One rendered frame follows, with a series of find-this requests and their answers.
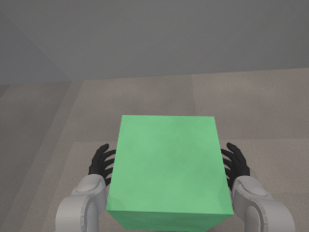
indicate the carton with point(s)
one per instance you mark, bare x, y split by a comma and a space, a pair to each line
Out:
168, 175

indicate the robot right forearm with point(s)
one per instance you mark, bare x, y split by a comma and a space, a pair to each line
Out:
257, 208

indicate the robot left forearm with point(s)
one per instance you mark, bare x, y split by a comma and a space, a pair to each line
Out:
80, 211

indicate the right robot hand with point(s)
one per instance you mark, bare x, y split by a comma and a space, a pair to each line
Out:
237, 164

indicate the left robot hand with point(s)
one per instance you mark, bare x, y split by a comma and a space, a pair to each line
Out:
99, 163

